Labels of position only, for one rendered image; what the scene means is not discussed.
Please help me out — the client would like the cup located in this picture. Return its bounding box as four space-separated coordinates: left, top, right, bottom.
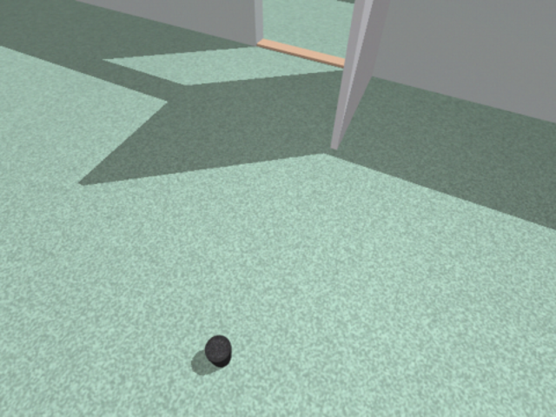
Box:
205 335 232 367

